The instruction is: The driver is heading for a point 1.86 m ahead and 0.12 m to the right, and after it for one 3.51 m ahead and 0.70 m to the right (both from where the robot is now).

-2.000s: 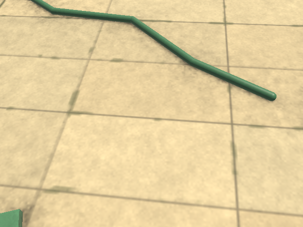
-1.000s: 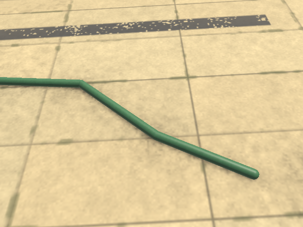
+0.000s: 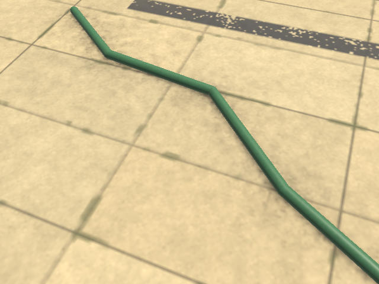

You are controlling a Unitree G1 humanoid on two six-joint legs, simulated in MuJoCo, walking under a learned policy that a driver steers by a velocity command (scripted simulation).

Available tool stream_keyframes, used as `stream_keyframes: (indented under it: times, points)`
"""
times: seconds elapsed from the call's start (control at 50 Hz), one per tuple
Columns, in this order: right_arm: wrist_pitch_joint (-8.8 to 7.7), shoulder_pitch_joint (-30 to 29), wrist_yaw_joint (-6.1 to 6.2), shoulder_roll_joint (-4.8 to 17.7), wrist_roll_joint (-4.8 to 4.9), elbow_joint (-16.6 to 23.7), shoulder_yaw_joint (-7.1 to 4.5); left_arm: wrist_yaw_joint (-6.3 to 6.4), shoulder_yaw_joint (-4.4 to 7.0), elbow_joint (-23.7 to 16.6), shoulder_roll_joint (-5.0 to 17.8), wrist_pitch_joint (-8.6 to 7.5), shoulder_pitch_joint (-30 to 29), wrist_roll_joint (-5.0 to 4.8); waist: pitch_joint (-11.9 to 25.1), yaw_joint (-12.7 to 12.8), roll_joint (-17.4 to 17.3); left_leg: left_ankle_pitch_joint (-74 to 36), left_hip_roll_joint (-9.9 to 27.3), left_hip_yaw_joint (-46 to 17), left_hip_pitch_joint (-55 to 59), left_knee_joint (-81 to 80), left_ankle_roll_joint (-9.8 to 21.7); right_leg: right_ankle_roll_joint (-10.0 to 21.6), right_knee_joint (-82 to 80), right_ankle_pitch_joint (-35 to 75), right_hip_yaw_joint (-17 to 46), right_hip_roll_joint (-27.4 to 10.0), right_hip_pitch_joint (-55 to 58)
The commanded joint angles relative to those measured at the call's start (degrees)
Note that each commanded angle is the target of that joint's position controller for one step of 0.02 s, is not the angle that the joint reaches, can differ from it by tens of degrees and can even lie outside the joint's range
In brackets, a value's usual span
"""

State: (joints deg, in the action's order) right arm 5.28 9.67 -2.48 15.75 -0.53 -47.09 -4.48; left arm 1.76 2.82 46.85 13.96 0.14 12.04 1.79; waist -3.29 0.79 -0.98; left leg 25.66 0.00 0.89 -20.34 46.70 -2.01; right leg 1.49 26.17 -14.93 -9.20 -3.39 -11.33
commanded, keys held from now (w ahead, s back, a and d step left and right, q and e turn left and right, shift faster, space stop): no key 1.00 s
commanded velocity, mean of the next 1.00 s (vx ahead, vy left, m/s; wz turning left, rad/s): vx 0.00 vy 0.00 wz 0.14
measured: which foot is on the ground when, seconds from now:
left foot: up 0.00-0.08, down 0.10-1.00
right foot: down 0.00-0.08, up 0.10-0.48, down 0.50-1.00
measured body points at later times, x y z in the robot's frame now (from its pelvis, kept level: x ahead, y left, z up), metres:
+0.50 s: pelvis -0.01 +0.03 +0.00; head +0.00 +0.04 +0.45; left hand +0.02 +0.30 -0.14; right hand +0.13 -0.20 -0.13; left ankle -0.03 +0.11 -0.74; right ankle -0.01 -0.09 -0.75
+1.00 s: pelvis -0.01 +0.01 +0.00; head -0.01 +0.00 +0.45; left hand -0.01 +0.25 -0.15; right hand +0.02 -0.23 -0.15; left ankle -0.03 +0.11 -0.74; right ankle -0.01 -0.09 -0.74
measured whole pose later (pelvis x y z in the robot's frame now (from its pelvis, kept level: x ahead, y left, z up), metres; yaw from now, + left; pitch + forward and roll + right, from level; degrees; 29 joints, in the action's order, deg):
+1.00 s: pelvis -0.01 +0.01 +0.00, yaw +6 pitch -2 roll +0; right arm 0.3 14.7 1.9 11.6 -0.6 -64.7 0.5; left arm 1.9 -0.3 63.2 10.5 -0.3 13.9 0.5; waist -1.9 -0.4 -0.3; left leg 11.2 -2.0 -0.9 -6.9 19.9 1.3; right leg 1.6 20.8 -12.0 -0.5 1.2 -7.1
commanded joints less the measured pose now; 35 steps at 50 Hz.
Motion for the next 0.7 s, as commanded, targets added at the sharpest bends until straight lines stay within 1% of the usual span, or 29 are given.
stream_keyframes:
  times: [0.02, 0.04, 0.06, 0.08, 0.1, 0.12, 0.14, 0.16, 0.18, 0.2, 0.22, 0.24, 0.26, 0.28, 0.34, 0.38, 0.42, 0.44, 0.46, 0.48, 0.5, 0.52, 0.54, 0.56, 0.58, 0.6, 0.62, 0.66, 0.7]
  points:
    - [-0.96, -2.07, -0.07, 3.69, 0.58, 5.39, -0.42, -0.67, 3.2, -1.77, 11.71, -0.09, 2.49, 0.11, 5.36, 1.68, 12.5, 0.68, -1.77, 3.97, 0.05, -7.43, 1.79, 9.4, -2.16, 31.61, 8.9, -13.77, 8.23]
    - [-1.26, -0.81, 0.11, 3.42, 0.55, 5.22, -0.35, -0.84, 3.28, -1.62, 11.91, 0.06, 1.99, -0.1, 5.59, 0.72, 12.1, -1.77, -2.18, 4.22, 2.8, -12.14, 2.58, 8.6, -0.42, 30.75, 8.55, -13.58, 7.3]
    - [-1.82, 1.42, 0.48, 3.08, 0.15, 4.56, -0.21, -0.93, 3.25, -1.49, 11.81, 0.33, 1.05, -0.54, 5.85, -1.24, 10.43, -8.92, -2.61, 4.32, 7.65, -20.7, 3.47, 6.54, 2.66, 27.45, 7.06, -12.69, 4.81]
    - [-2.7, 3.13, 1.13, 4.63, -0.72, 4.05, -0.41, -1.05, 3.05, -0.98, 10.82, 0.57, 2.34, -0.66, 6.59, -2.3, 5.77, -17.03, -0.9, 0.25, 14.69, -29.04, 4.24, 3.07, 7.7, 20.28, 4.96, -11.31, -0.43]
    - [-3.81, 4.68, 1.78, 10.13, -1.69, 4.43, -1.24, -1.44, 1.85, -2.46, 6.13, 0.96, 4.29, -0.21, 8.37, -1.27, -9.35, -29.14, 14.13, -17.95, 24.01, -32.22, 6.67, -1.0, 21.15, -4.33, 0.51, -5.94, -12.99]
    - [-4.18, 5.84, 1.92, 14.69, -0.46, 4.38, -2.15, -0.55, 0.9, -4.79, 3.77, 1.87, 0.46, -0.57, 7.23, -3.16, -14.66, -49.57, 24.04, -25.65, 18.33, -28.94, 16.49, -2.23, 26.85, -21.39, 3.85, 1.62, -17.91]
    - [-4.36, 6.81, 2.05, 11.23, 0.03, 3.59, -1.45, -0.22, 1.34, -4.26, 6.58, 2.63, -1.22, -0.76, 6.69, -3.99, -7.49, -49.97, 21.64, -21.64, 17.34, -28.3, 18.77, -2.3, 31.22, -20.22, 8.41, -0.21, -16.82]
    - [-4.39, 2.87, 2.35, 7.53, -0.08, 3.76, -0.08, -0.55, 1.46, -3.28, 6.41, 2.84, -1.07, -1.38, 3.5, -1.85, -6.29, -46.24, 17.63, -16.74, 15.36, -28.91, 17.27, -2.16, 31.88, -16.41, 9.56, -0.41, -16.98]
    - [-4.15, -1.25, 2.77, 5.78, -0.49, 4.39, 0.63, -0.84, 1.58, -2.03, 6.79, 2.59, 0.12, -1.59, 1.91, -0.06, -6.22, -42.94, 13.75, -13.09, 14.43, -29.7, 14.44, -2.18, 29.86, -12.23, 10.01, -0.77, -16.6]
    - [-4.26, -2.33, 3.34, 5.69, -0.15, 4.59, 0.82, -1.05, 1.98, -1.26, 7.96, 2.55, 0.99, -0.86, 1.98, 0.27, -7.83, -45.43, 11.87, -11.28, 15.54, -29.53, 13.28, -2.36, 29.73, -9.32, 9.42, -0.31, -16.32]
    - [-4.41, -2.0, 3.53, 5.21, -0.03, 4.29, 1.13, -1.28, 2.01, -0.12, 8.08, 2.57, 2.78, -0.39, 3.73, 0.51, -7.45, -49.26, 10.83, -9.63, 16.66, -28.95, 13.06, -2.66, 30.2, -7.65, 9.16, 0.3, -14.77]
    - [-4.62, -1.42, 3.54, 4.95, 0.02, 3.91, 1.4, -1.44, 1.88, 0.55, 7.59, 2.66, 3.67, -0.49, 5.1, 0.64, -6.05, -50.25, 10.71, -8.79, 17.25, -28.69, 13.01, -2.93, 29.87, -6.81, 9.2, 0.72, -13.39]
    - [-4.86, -0.97, 3.55, 4.92, 0.04, 3.49, 1.56, -1.52, 1.68, 0.87, 6.89, 2.79, 3.75, -0.76, 5.6, 0.5, -5.12, -49.11, 10.78, -8.51, 17.48, -28.81, 12.97, -3.18, 28.5, -6.36, 9.28, 0.85, -12.43]
    - [-5.04, -0.63, 3.58, 4.96, -0.03, 2.98, 1.71, -1.48, 1.45, 1.01, 6.23, 2.95, 3.3, -0.92, 5.3, 0.23, -4.92, -46.49, 10.82, -8.64, 17.45, -29.17, 12.98, -3.39, 26.25, -6.25, 9.36, 0.89, -11.87]
    - [-5.0, 0.2, 3.71, 5.19, -0.48, 1.43, 2.07, -1.02, 0.88, 1.32, 5.14, 3.33, 1.52, -0.82, 3.19, -1.06, -6.16, -37.67, 10.85, -9.91, 15.55, -29.91, 13.28, -3.26, 18.2, -7.12, 9.23, 1.26, -9.22]
    - [-4.97, 0.31, 3.72, 5.49, -0.71, 0.51, 2.18, -0.56, 0.65, 1.85, 4.92, 3.25, 1.27, -0.97, 2.56, -1.46, -6.36, -34.39, 11.08, -11.13, 13.81, -29.82, 13.73, -2.71, 13.6, -7.94, 8.97, 1.84, -6.47]
    - [-5.05, -0.01, 3.77, 5.42, -0.77, -0.36, 2.36, -0.05, 0.46, 2.75, 4.74, 2.9, 1.93, -1.27, 2.71, -1.31, -5.93, -32.89, 11.43, -12.68, 12.65, -29.38, 13.85, -2.09, 8.82, -7.25, 8.87, 2.29, -3.46]
    - [-5.09, -0.66, 3.84, 5.19, -0.62, -0.75, 2.52, 0.15, 0.27, 3.44, 4.34, 2.62, 2.81, -1.31, 2.88, -0.61, -5.29, -31.9, 11.17, -13.06, 12.03, -28.8, 13.32, -1.71, 4.7, -4.96, 8.72, 2.43, -1.18]
    - [-5.1, -1.56, 3.92, 4.91, -0.29, -1.17, 2.69, 0.3, -0.08, 4.33, 3.61, 2.18, 4.16, -1.17, 2.94, 0.78, -3.92, -30.38, 10.38, -12.79, 10.67, -27.98, 11.87, -1.33, -2.59, 1.33, 8.68, 2.27, 2.7]
    - [-5.31, -1.39, 3.96, 4.16, -0.01, -1.62, 2.99, 0.47, -0.26, 5.08, 4.04, 1.47, 5.04, -0.64, 3.54, 1.37, -1.83, -27.55, 9.56, -12.84, 7.94, -27.64, 9.5, -0.99, -7.98, 9.83, 11.22, 0.12, 8.28]
    - [-5.61, 0.07, 3.84, 2.98, -0.03, -2.01, 3.34, 0.6, -0.17, 5.49, 6.12, 0.61, 5.69, 0.03, 4.79, 0.24, 1.03, -23.29, 7.25, -11.62, 5.79, -26.41, 7.33, -0.23, -9.01, 15.73, 16.41, -4.78, 12.37]
    - [-5.39, 3.79, 3.55, 2.37, 0.28, -3.34, 3.14, 0.27, 0.2, 5.84, 8.71, 0.28, 2.12, -0.85, 2.49, -3.92, 6.52, -16.91, 2.59, -8.34, 7.76, -29.82, 6.4, 1.72, -6.52, 18.42, 17.87, -6.2, 7.03]
    - [-5.12, 3.21, 3.77, 2.94, -0.25, -5.1, 3.22, -0.39, -0.23, 5.99, 6.23, 0.01, 0.51, -1.28, 2.12, -2.28, 6.3, -16.55, 2.37, -7.8, 12.54, -30.71, 5.8, 1.89, -6.79, 13.85, 17.26, -5.56, 3.1]
    - [-5.03, 2.27, 3.92, 4.15, -0.15, -5.94, 2.82, -0.69, -0.66, 6.48, 4.74, -0.29, 1.01, -1.21, 0.9, -1.11, 4.84, -17.76, 2.81, -8.13, 13.31, -29.92, 5.82, 0.97, -7.75, 11.23, 15.82, -3.92, 2.03]
    - [-5.08, 2.03, 3.89, 4.23, -0.04, -6.45, 2.71, -0.55, -0.66, 7.28, 5.03, -0.37, 1.43, -1.13, 1.1, -0.94, 5.33, -19.18, 3.24, -8.15, 14.2, -29.44, 5.89, 0.53, -8.35, 10.27, 15.28, -3.18, 2.09]
    - [-5.1, 2.07, 3.78, 4.19, -0.03, -7.04, 2.64, -0.25, -0.86, 8.16, 4.67, -0.49, 2.14, -1.17, 0.87, -0.92, 5.72, -20.08, 3.48, -8.15, 14.05, -29.19, 6.01, 0.38, -8.81, 10.38, 15.1, -2.87, 2.32]
    - [-5.17, 2.42, 3.74, 3.7, -0.1, -7.65, 2.76, -0.06, -0.93, 8.91, 4.54, -0.58, 2.52, -1.3, 1.0, -0.97, 5.41, -20.06, 3.66, -8.21, 13.52, -29.54, 5.9, 0.42, -8.9, 10.26, 15.04, -2.83, 3.1]
    - [-5.36, 3.09, 3.9, 2.83, -0.01, -9.28, 3.05, 0.03, -1.03, 9.77, 4.26, -0.61, 2.51, -1.28, 0.94, -0.89, 3.32, -19.56, 3.6, -8.05, 12.53, -30.19, 5.53, 0.73, -8.84, 9.97, 15.02, -2.88, 4.09]
    - [-5.37, 3.41, 4.06, 2.44, -0.01, -10.65, 3.21, 0.1, -1.18, 10.6, 4.05, -0.61, 2.43, -1.25, 0.59, -0.78, 2.25, -19.0, 3.52, -7.95, 12.11, -30.56, 5.2, 1.0, -9.01, 8.97, 15.05, -2.84, 4.04]
Keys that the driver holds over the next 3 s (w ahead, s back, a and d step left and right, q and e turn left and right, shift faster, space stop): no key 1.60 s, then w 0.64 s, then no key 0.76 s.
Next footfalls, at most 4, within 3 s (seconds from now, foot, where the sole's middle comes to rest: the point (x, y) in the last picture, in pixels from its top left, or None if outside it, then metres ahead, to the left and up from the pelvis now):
0.10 left None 0.01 0.11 -0.78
0.50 right None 0.03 -0.09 -0.78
2.36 right None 0.44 0.02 -0.78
2.78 left None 0.41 0.21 -0.78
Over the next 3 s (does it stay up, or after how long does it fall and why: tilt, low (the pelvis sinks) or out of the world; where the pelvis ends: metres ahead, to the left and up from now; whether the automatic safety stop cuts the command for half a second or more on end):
stays up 0.39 0.09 0.00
